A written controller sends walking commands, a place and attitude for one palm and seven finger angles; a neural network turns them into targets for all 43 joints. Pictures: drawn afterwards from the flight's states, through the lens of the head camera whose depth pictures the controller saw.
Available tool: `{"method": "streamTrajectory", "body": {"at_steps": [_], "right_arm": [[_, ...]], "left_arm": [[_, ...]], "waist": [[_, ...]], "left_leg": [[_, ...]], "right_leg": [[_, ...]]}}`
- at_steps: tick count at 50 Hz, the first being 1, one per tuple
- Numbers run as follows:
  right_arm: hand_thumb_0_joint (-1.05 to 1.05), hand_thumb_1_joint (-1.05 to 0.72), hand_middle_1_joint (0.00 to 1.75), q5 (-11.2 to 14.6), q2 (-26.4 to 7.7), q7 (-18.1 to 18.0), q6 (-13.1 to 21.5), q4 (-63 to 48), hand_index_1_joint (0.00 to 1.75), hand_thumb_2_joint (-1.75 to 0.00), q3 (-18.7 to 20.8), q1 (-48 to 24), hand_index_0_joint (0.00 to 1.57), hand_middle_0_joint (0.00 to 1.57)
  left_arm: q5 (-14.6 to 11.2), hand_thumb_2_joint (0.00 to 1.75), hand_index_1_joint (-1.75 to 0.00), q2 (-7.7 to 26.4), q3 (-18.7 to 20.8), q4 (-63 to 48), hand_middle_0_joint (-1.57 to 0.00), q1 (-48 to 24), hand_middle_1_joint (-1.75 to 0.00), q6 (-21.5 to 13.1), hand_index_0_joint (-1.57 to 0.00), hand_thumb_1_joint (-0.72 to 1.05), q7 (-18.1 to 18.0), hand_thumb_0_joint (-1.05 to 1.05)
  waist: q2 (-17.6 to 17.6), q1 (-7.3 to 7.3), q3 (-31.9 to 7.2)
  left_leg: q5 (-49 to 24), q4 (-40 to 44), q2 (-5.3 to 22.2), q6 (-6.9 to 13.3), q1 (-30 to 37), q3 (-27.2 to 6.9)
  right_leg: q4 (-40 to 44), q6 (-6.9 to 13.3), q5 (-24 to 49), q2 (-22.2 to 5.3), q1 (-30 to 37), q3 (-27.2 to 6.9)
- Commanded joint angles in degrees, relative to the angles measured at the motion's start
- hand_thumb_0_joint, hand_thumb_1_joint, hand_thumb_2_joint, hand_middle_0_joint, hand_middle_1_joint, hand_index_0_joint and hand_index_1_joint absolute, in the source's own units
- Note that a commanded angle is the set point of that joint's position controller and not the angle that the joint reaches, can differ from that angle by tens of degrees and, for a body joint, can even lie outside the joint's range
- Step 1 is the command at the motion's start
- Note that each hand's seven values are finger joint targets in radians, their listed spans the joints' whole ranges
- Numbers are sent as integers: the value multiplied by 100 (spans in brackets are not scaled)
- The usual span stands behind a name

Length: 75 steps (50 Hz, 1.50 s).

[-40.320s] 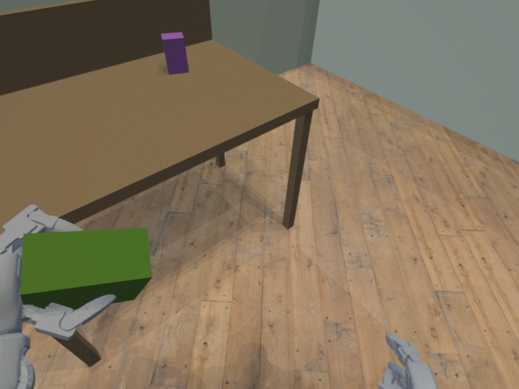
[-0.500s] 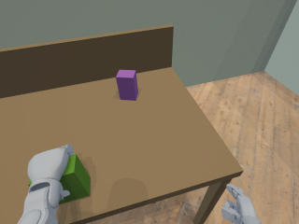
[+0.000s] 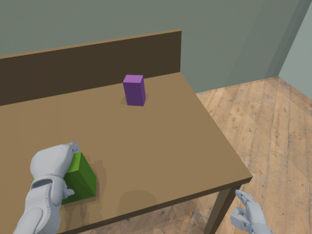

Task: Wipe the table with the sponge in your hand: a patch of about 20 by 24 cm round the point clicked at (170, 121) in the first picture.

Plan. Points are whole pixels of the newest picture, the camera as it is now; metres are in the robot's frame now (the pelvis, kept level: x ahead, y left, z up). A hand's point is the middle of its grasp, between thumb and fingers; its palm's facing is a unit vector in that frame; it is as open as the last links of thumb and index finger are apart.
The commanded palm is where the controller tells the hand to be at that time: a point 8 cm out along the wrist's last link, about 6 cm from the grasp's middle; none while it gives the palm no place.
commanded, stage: lift the sponge slowly off the table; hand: left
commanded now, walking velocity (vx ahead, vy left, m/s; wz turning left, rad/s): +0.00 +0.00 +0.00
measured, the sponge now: (71, 183) +0.22 +0.28 +0.01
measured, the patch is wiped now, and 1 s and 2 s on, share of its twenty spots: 1.00 1.00 1.00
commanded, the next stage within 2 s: bring the sponge back beside the body in 1.00 s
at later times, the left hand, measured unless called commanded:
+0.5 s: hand (60, 162) +0.23 +0.29 +0.09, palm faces +0.03 -0.10 -0.99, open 10.2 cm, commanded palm +0.20 +0.28 +0.16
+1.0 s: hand (56, 151) +0.24 +0.29 +0.12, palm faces +0.07 -0.08 -0.99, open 10.2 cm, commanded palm +0.21 +0.28 +0.19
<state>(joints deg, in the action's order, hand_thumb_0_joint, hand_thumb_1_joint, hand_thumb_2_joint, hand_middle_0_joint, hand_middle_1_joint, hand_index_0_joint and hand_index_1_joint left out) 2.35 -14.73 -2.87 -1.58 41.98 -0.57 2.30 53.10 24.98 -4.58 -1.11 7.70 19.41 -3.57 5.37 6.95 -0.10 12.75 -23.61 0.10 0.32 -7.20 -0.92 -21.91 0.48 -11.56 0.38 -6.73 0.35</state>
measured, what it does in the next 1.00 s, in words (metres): stands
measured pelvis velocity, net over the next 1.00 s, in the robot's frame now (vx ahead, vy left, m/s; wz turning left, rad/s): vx -0.01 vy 0.00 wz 0.00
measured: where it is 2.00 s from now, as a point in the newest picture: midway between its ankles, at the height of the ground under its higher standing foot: outside the picture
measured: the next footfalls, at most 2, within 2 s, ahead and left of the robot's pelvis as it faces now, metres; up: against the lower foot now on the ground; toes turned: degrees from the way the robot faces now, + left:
none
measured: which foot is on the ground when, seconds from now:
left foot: down 0.00-1.00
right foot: down 0.00-1.00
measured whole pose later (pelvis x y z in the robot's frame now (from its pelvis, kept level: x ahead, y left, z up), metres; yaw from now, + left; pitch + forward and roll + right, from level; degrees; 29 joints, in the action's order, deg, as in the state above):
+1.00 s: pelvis -0.01 +0.00 +0.00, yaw +0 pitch -4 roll +0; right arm 3.1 -15.6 -2.8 -2.6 41.5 -2.0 1.3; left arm 50.7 30.0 -2.8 -7.9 1.9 25.0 3.2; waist 6.2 6.9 -0.1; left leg 11.3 -22.0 0.1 0.0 -6.6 -0.9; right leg -21.8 0.8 -10.9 0.4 -6.9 0.2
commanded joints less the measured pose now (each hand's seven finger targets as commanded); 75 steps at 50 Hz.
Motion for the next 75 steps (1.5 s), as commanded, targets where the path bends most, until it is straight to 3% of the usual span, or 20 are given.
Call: {"method": "streamTrajectory", "body": {"at_steps": [1, 2, 4, 5, 9, 10, 19, 20, 29, 30, 35, 44, 45, 47, 53, 62, 64, 69, 70, 75], "right_arm": [[0, -90, 30, -6, -601, -65, 372, -1073, 30, -90, 142, -1336, 20, 20], [0, -90, 30, 0, -607, -70, 360, -1071, 30, -90, 139, -1337, 20, 20], [0, -90, 30, 1, -644, -86, 371, -1064, 30, -90, 152, -1358, 20, 20], [0, -90, 30, 6, -593, -86, 387, -1132, 30, -90, 139, -1337, 20, 20], [0, -90, 30, 16, -641, -71, 379, -1083, 30, -90, 132, -1385, 20, 20], [0, -90, 30, 18, -600, -73, 386, -1135, 30, -90, 117, -1382, 20, 20], [0, -90, 30, 20, -642, -60, 362, -1138, 30, -90, 104, -1474, 20, 20], [0, -90, 30, 26, -600, -60, 376, -1190, 30, -90, 84, -1462, 20, 20], [0, -90, 30, 43, -655, -82, 346, -1148, 30, -90, 62, -1538, 20, 20], [0, -90, 30, 54, -600, -83, 368, -1214, 30, -90, 39, -1540, 20, 20], [0, -90, 30, 54, -593, -59, 378, -1237, 30, -90, 25, -1561, 20, 20], [0, -90, 30, 76, -652, -53, 316, -1214, 30, -90, 2, -1664, 20, 20], [0, -90, 30, 74, -610, -44, 345, -1266, 30, -90, 0, -1638, 20, 20], [0, -90, 30, 59, -642, -24, 332, -1214, 30, -90, 24, -1567, 20, 20], [0, -90, 30, 80, -658, -20, 310, -1280, 30, -90, 2, -1565, 20, 20], [0, -90, 30, 10, -635, -39, 401, -1239, 30, -90, 56, -1417, 20, 20], [0, -90, 30, 26, -620, -25, 414, -1297, 30, -90, 48, -1575, 20, 20], [0, -90, 30, 38, -626, -15, 411, -1306, 30, -90, 47, -1631, 20, 20], [0, -90, 30, 29, -585, -20, 430, -1349, 30, -90, 27, -1571, 20, 20], [0, -90, 30, 14, -581, -58, 444, -1331, 30, -90, 22, -1575, 20, 20]], "left_arm": [[186, 130, -160, 1373, 888, -1150, -120, -1370, -160, -41, -120, 10, -234, 0], [170, 130, -160, 1273, 766, -1170, -120, -1473, -160, -33, -120, 10, -220, 0], [164, 130, -160, 1607, 1049, -1290, -120, -1625, -160, -39, -120, 10, -232, 0], [138, 130, -160, 1380, 872, -1362, -120, -1556, -160, -42, -120, 10, -217, 0], [87, 130, -160, 1513, 966, -1345, -120, -1520, -160, 24, -120, 10, -134, 0], [83, 130, -160, 1307, 757, -1418, -120, -1600, -160, 27, -120, 10, -103, 0], [77, 130, -160, 1683, 1080, -1650, -120, -1574, -160, 117, -120, 10, 9, 0], [68, 130, -160, 1440, 842, -1704, -120, -1625, -160, 125, -120, 10, 34, 0], [65, 130, -160, 1846, 1097, -1725, -120, -1951, -160, 279, -120, 10, 145, 0], [55, 130, -160, 1560, 819, -1813, -120, -2037, -160, 276, -120, 10, 184, 0], [6, 130, -160, 1519, 776, -1896, -120, -1943, -160, 321, -120, 10, 273, 0], [20, 130, -160, 2014, 1139, -1852, -120, -2260, -160, 529, -120, 10, 344, 0], [7, 130, -160, 1857, 989, -1950, -120, -2350, -160, 515, -120, 10, 366, 0], [-61, 130, -160, 1862, 1087, -1658, -120, -1819, -160, 543, -120, 10, 408, 0], [-80, 130, -160, 1802, 919, -1927, -120, -2013, -160, 467, -120, 10, 580, 0], [-125, 130, -160, 2072, 1446, -2075, -120, -1401, -160, 186, -120, 10, 334, 0], [-153, 130, -160, 2032, 1422, -2375, -120, -1417, -160, 207, -120, 10, 306, 0], [-191, 130, -160, 1897, 1291, -2521, -120, -1175, -160, 283, -120, 10, 342, 0], [-195, 130, -160, 1656, 1046, -2504, -120, -1152, -160, 295, -120, 10, 376, 0], [-98, 130, -160, 1725, 1053, -2607, -120, -1242, -160, 270, -120, 10, 371, 0]], "waist": [[-279, 54, -839], [-191, 13, -828], [-65, 35, -920], [-64, 50, -1068], [-99, 29, -914], [-124, 8, -976], [-88, 81, -938], [-105, 60, -1032], [-48, 51, -978], [-49, 41, -1058], [-115, 59, -1075], [-77, 87, -1066], [-70, 93, -1215], [-235, 125, -1088], [-181, 31, -1107], [-203, 145, -1051], [47, 138, -1016], [-5, 114, -976], [-120, 102, -966], [-82, 110, -945]], "left_leg": [[-1000, 317, -150, 219, 204, -238], [-958, 327, -134, 217, 251, -211], [-957, 329, -152, 215, 317, -233], [-1023, 333, -150, 226, 309, -208], [-1030, 365, -144, 202, 327, -258], [-1026, 362, -139, 225, 311, -214], [-1120, 412, -129, 210, 313, -292], [-1139, 392, -135, 227, 316, -241], [-1056, 448, -123, 210, 313, -293], [-1088, 430, -136, 226, 316, -252], [-1071, 455, -118, 226, 307, -270], [-1033, 467, -135, 206, 243, -309], [-1085, 430, -145, 222, 261, -269], [-1173, 377, -132, 218, 222, -278], [-1049, 341, -126, 230, 211, -287], [-1225, 264, -118, 207, 238, -308], [-1176, 303, -120, 198, 284, -335], [-1124, 330, -105, 201, 266, -359], [-1080, 313, -108, 223, 221, -315], [-823, 389, -101, 243, 209, -315]], "right_leg": [[397, 359, 492, 110, 125, -301], [427, 352, 458, 104, 67, -288], [439, 382, 464, 126, 144, -419], [377, 361, 521, 103, 246, -270], [444, 375, 533, 119, 191, -385], [410, 349, 529, 103, 210, -272], [416, 380, 607, 112, 293, -402], [384, 355, 613, 90, 317, -271], [427, 375, 515, 101, 283, -412], [390, 353, 536, 79, 312, -286], [375, 350, 534, 81, 327, -277], [392, 381, 481, 83, 329, -473], [338, 363, 531, 62, 386, -359], [345, 346, 649, 47, 326, -375], [329, 308, 574, 24, 209, -341], [326, 343, 743, 38, 282, -443], [352, 379, 687, 70, 270, -567], [339, 370, 630, 81, 257, -547], [312, 337, 554, 50, 237, -396], [336, 335, 292, 74, 214, -398]]}}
